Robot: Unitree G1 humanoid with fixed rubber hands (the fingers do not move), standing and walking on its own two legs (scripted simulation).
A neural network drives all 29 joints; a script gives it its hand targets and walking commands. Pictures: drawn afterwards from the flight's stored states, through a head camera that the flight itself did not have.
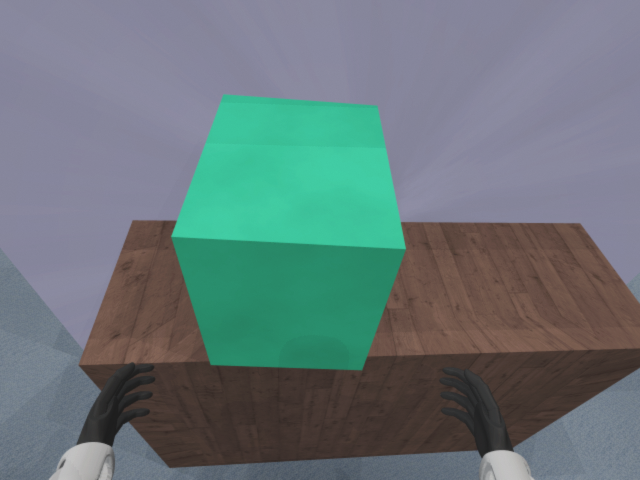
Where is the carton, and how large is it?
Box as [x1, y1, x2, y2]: [171, 94, 405, 369]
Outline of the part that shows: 223,94 171,236 210,363 222,365 361,369 405,250 377,106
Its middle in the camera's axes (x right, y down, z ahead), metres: -0.04 -0.01 +0.60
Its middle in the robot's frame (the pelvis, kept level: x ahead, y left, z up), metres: +0.47 +0.04 +0.03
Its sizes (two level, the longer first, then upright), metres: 0.303 0.241 0.296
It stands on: a pedestal, 0.66 m high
